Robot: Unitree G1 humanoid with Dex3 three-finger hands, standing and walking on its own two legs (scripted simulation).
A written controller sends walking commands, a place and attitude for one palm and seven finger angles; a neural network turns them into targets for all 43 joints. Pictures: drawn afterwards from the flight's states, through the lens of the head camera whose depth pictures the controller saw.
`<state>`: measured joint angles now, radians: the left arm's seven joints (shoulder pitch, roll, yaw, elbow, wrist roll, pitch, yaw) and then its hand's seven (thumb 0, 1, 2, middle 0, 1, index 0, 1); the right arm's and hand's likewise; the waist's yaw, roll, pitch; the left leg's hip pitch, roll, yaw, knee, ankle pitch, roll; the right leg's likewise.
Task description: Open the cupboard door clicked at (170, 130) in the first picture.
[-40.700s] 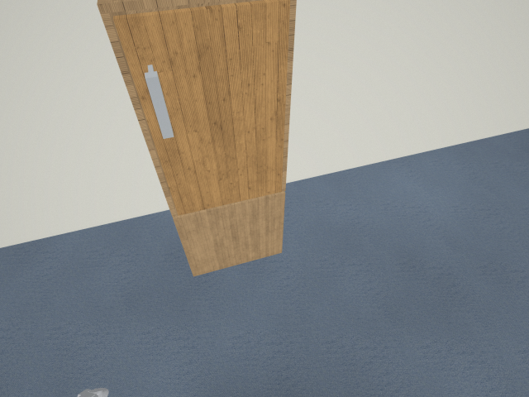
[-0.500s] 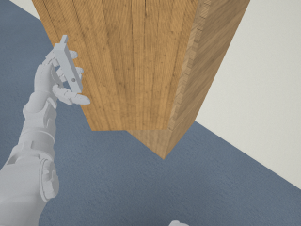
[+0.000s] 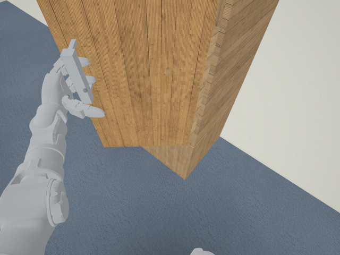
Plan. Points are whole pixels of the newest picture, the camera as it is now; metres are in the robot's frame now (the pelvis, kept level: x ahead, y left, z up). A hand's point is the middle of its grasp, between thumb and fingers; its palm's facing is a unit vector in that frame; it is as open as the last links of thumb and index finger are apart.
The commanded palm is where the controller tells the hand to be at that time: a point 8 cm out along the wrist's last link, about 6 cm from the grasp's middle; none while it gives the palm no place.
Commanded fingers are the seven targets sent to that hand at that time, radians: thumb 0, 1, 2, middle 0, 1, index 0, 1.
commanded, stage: slide the fingers in behind the handle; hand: left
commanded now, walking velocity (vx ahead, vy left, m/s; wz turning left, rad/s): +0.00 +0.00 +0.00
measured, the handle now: (80, 73) +0.53 +0.21 +0.12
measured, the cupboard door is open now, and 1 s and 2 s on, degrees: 42 43 86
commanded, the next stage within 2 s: close the thumb around the handle in 0.04 s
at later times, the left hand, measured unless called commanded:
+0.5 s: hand (85, 89) +0.48 +0.19 +0.11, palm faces +0.01 -1.00 +0.01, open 10.3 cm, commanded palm +0.45 +0.24 +0.11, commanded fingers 0.00 0.56 0.76 -0.38 -1.31 -0.38 -1.31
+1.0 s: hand (88, 89) +0.48 +0.18 +0.11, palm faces +0.02 -1.00 +0.00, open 5.6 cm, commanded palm +0.45 +0.23 +0.11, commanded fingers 0.00 0.90 0.90 -0.40 -1.35 -0.40 -1.35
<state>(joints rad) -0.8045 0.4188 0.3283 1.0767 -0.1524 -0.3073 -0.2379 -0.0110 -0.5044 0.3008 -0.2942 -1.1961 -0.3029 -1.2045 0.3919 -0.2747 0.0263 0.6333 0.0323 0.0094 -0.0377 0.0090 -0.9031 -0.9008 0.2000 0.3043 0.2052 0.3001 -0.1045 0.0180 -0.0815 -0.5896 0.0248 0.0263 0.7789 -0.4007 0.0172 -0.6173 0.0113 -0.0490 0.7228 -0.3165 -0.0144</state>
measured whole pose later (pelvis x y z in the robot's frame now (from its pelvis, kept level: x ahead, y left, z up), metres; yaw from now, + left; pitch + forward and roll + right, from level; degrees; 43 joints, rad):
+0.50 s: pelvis +0.00 +0.00 +0.00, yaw +0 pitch +13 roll -2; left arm -0.83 0.44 0.34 1.10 -0.14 -0.31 -0.24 -0.01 0.04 0.53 -0.34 -1.25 -0.34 -1.26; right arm 0.40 -0.28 0.03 0.63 0.03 0.01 -0.04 0.01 -0.90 -0.90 0.20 0.30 0.21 0.30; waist -0.12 0.02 -0.08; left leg -0.62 0.03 0.03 0.80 -0.41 0.02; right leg -0.65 0.01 -0.05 0.73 -0.32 -0.01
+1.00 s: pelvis +0.01 +0.00 +0.00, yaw -1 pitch +13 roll -2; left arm -0.77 0.40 0.33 1.03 -0.14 -0.29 -0.22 0.01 0.71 0.82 -0.38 -1.34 -0.40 -1.35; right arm 0.39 -0.27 0.02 0.62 0.03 0.02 -0.03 0.01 -0.90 -0.90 0.20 0.30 0.21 0.30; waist -0.11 0.02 -0.09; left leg -0.58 0.03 0.03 0.78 -0.42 0.02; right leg -0.62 0.02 -0.04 0.72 -0.33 -0.01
